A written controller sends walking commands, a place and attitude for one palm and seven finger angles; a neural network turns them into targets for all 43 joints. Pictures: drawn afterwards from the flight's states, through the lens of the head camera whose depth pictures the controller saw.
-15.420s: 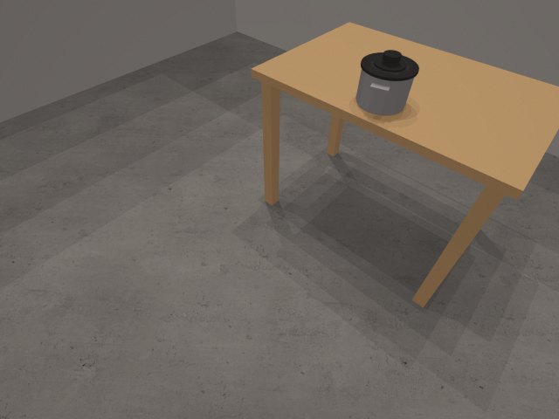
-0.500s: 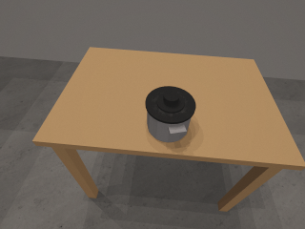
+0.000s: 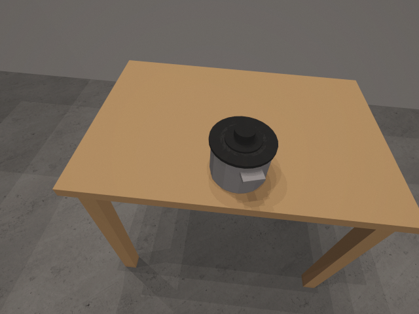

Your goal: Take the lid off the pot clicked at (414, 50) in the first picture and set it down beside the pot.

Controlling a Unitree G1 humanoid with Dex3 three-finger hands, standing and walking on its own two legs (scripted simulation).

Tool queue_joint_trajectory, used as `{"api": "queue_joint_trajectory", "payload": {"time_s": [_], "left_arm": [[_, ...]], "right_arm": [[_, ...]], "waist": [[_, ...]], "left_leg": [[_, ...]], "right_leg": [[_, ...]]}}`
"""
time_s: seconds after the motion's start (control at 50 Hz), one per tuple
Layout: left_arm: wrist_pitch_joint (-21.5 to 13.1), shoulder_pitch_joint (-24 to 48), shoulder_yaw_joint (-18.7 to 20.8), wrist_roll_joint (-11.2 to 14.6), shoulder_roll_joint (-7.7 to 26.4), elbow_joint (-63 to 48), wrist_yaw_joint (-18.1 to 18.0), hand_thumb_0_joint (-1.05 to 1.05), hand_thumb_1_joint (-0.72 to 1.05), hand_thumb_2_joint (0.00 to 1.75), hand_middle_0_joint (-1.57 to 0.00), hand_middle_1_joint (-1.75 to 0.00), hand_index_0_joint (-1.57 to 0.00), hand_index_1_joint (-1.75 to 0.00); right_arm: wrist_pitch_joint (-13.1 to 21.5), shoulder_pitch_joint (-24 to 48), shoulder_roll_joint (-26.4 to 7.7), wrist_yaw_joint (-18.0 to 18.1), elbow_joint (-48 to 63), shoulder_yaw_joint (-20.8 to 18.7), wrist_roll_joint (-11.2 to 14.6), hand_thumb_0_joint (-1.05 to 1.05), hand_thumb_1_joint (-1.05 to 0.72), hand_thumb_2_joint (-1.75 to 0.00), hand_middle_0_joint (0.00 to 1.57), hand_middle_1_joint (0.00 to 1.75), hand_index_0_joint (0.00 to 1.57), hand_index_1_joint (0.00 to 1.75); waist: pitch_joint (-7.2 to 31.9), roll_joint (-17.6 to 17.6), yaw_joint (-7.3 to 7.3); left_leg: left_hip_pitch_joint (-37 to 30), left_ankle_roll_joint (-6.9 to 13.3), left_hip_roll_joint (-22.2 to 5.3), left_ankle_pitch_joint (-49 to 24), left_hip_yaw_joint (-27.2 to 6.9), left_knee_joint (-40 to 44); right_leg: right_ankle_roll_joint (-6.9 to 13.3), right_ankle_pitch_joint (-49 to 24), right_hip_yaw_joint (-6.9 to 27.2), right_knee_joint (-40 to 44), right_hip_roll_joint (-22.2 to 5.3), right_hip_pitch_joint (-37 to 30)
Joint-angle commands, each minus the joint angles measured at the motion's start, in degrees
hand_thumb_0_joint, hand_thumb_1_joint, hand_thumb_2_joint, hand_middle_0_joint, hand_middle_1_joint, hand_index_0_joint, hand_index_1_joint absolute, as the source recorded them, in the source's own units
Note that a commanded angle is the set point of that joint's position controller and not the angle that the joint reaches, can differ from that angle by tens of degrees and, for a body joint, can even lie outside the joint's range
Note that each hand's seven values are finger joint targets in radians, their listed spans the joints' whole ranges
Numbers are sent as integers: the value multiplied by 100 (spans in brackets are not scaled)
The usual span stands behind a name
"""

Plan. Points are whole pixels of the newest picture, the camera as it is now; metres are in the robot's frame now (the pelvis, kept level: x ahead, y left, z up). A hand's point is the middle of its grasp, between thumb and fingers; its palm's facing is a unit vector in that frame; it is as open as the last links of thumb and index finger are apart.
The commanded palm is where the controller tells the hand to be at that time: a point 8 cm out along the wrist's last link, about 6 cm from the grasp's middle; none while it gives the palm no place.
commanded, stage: look again from close up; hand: left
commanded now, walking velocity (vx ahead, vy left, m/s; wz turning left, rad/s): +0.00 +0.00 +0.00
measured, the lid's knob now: (244, 132) +0.49 -0.04 +0.07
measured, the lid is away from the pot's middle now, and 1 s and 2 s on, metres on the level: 0.00 0.00 0.00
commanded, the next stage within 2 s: shuffle to correct the standing spot in 0.62 s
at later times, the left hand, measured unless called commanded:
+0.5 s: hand out of the picture +0.00 +0.16 -0.18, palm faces +0.01 -0.98 -0.19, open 7.4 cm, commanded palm none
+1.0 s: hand out of the picture -0.02 +0.14 -0.18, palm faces +0.00 -0.99 -0.17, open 7.4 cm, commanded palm none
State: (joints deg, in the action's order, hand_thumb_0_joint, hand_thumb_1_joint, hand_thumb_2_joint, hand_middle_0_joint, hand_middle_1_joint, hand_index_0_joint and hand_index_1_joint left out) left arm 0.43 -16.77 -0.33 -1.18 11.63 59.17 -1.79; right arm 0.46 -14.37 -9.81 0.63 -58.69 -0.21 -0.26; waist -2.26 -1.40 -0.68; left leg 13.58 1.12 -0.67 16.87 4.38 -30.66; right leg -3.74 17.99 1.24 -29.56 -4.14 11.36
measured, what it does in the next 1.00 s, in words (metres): stands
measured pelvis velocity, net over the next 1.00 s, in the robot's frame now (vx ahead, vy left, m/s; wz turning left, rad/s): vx -0.01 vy -0.03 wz -0.01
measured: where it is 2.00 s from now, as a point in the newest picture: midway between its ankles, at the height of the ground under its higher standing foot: outside the picture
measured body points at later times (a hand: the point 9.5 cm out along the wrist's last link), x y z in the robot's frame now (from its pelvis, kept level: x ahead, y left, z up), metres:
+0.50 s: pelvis +0.00 -0.02 +0.00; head +0.01 -0.01 +0.45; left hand +0.01 +0.21 -0.16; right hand +0.03 -0.25 -0.15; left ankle -0.01 +0.10 -0.73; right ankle -0.02 -0.16 -0.73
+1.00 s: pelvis -0.01 -0.03 +0.00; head +0.02 -0.02 +0.45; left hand -0.02 +0.20 -0.16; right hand -0.01 -0.25 -0.15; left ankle -0.01 +0.10 -0.73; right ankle -0.02 -0.16 -0.73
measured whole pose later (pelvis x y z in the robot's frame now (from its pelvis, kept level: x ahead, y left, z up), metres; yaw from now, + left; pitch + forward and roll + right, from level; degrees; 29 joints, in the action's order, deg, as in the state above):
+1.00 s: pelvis -0.01 -0.03 +0.00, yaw -1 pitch +0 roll +0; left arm 1.3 -18.8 0.3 -1.4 10.4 60.2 -0.9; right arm -0.5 -16.1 -7.2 1.1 -62.2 -1.6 -0.6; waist -2.4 -2.3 -0.2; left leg 13.9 -1.5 -3.6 16.0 3.9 -30.0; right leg -1.1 17.7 0.9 -30.4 -1.2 12.6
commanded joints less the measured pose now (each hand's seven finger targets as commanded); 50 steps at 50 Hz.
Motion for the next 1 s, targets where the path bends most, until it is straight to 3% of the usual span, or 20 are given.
{"api": "queue_joint_trajectory", "payload": {"time_s": [0.0,0.28,0.7,0.76,0.84,0.92,0.98], "left_arm": [[-120,-337,112,16,609,-241,-51,0,90,90,-20,-30,-20,-30],[-142,-407,95,18,544,-148,-47,0,90,90,-20,-30,-20,-30],[-115,-443,68,23,464,-68,-38,0,90,90,-20,-30,-20,-30],[-95,-472,65,35,418,-30,-13,0,90,90,-20,-30,-20,-30],[-35,-521,97,10,348,-50,9,0,90,90,-20,-30,-20,-30],[11,-611,147,-16,322,-113,52,0,90,90,-20,-30,-20,-30],[28,-669,185,-36,321,-193,80,0,90,90,-20,-30,-20,-30]], "right_arm": [[138,-166,-698,42,216,-163,-15,0,-90,-90,20,30,20,30],[126,-76,-597,54,52,-174,-6,0,-90,-90,20,30,20,30],[112,-263,-492,50,-152,-146,3,0,-90,-90,20,30,20,30],[112,-302,-450,60,-203,-162,-8,0,-90,-90,20,30,20,30],[50,-316,-544,69,-170,-240,-42,0,-90,-90,20,30,20,30],[11,-354,-670,99,-102,-336,-65,0,-90,-90,20,30,20,30],[1,-406,-733,127,-59,-395,-76,0,-90,-90,20,30,20,30]], "waist": [[111,177,25],[67,33,3],[-132,139,-14],[-177,61,11],[-315,324,53],[-228,554,58],[-184,569,42]], "left_leg": [[-384,122,-517,-1447,-548,525],[-491,66,-530,-1434,-430,497],[-395,37,-564,-912,-419,753],[-382,86,-674,-637,-519,878],[-155,115,-826,138,-712,1020],[-112,219,-1042,382,-876,1058],[-8,289,-1155,71,-920,899]], "right_leg": [[430,-1140,129,376,-145,315],[467,-1405,239,487,-178,329],[471,-869,261,674,-130,419],[436,-668,124,685,-48,442],[416,-261,-6,524,63,601],[433,-150,-151,217,174,721],[457,-255,-206,53,212,703]]}}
